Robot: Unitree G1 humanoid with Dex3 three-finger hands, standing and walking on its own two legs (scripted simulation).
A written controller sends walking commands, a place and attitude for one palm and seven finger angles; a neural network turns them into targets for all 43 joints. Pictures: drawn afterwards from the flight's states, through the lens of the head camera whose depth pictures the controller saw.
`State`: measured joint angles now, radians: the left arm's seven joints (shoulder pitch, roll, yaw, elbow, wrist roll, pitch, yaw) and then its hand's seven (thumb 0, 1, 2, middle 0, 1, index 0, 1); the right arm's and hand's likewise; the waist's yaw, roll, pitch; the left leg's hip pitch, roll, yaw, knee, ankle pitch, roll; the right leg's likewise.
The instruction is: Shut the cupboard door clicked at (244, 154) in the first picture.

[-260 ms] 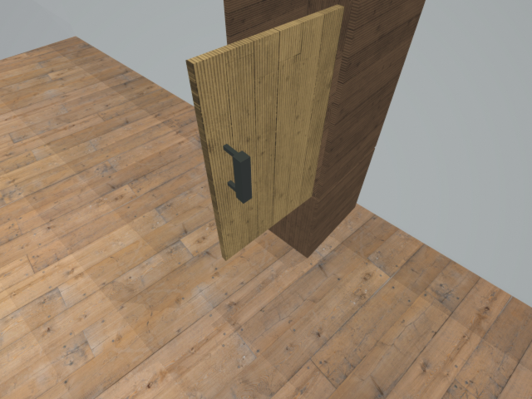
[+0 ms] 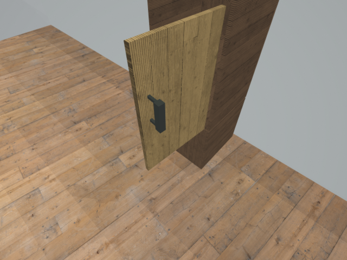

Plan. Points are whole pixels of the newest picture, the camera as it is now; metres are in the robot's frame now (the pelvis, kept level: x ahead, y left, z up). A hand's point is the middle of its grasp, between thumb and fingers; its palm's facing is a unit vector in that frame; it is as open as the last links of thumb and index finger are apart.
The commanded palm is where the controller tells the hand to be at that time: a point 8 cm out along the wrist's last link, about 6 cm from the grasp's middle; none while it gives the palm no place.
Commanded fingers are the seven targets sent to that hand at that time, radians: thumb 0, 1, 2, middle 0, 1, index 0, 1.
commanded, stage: stand and wait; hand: left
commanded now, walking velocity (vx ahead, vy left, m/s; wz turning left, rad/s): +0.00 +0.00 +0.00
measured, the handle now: (155, 113) +0.54 +0.09 +0.00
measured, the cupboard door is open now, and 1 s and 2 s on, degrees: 85 85 85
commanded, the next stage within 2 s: look at it before walking up in 0.02 s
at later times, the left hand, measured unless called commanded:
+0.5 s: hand out of the picture +0.03 +0.21 -0.17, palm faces +0.01 -0.96 -0.27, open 7.4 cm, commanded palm none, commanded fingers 0.00 0.90 0.90 -0.20 -0.30 -0.20 -0.30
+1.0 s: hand out of the picture +0.03 +0.19 -0.18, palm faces -0.07 -0.97 -0.24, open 7.4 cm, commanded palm none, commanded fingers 0.00 0.90 0.90 -0.20 -0.30 -0.20 -0.30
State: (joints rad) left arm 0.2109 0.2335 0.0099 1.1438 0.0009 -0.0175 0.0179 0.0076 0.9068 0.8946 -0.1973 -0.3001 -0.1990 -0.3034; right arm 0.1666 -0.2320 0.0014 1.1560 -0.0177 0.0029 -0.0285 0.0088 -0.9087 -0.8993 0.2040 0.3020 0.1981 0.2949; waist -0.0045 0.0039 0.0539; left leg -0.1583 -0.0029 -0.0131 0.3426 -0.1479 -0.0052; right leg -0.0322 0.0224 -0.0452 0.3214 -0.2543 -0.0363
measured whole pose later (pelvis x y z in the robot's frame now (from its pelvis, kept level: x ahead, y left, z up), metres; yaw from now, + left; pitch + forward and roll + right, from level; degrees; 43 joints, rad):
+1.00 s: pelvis -0.01 +0.00 -0.01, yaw -7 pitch -1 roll +1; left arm 0.24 0.20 0.05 1.06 0.01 0.05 0.00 0.01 0.91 0.89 -0.20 -0.30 -0.20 -0.30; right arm 0.18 -0.20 -0.04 1.07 -0.02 0.03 -0.05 0.01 -0.91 -0.90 0.20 0.30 0.20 0.29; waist 0.01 0.00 0.08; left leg -0.25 0.05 0.10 0.51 -0.24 -0.01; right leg -0.19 0.06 0.06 0.54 -0.33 -0.04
